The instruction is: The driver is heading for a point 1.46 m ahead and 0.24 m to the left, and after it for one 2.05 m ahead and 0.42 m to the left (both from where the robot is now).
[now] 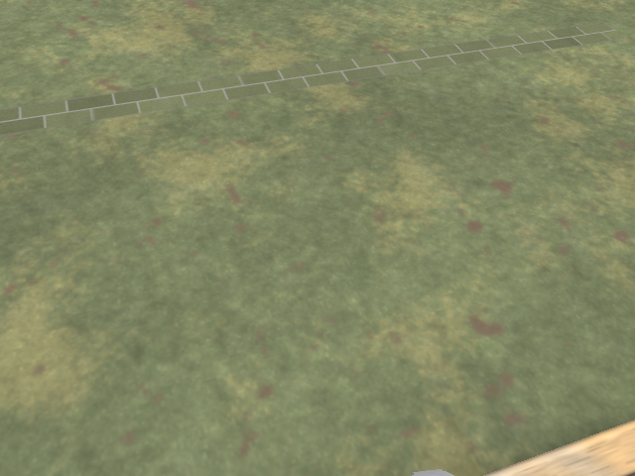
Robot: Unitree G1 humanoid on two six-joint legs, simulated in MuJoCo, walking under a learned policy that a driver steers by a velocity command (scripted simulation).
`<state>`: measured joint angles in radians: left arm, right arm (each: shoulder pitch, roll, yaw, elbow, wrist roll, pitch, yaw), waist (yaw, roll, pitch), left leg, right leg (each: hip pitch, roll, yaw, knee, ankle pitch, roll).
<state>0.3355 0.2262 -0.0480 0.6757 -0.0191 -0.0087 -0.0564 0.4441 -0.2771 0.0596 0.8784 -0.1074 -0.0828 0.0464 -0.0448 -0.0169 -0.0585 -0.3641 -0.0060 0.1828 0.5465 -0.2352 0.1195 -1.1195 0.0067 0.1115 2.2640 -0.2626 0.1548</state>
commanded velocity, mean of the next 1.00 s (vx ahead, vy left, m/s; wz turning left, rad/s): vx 0.12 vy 0.00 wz -0.03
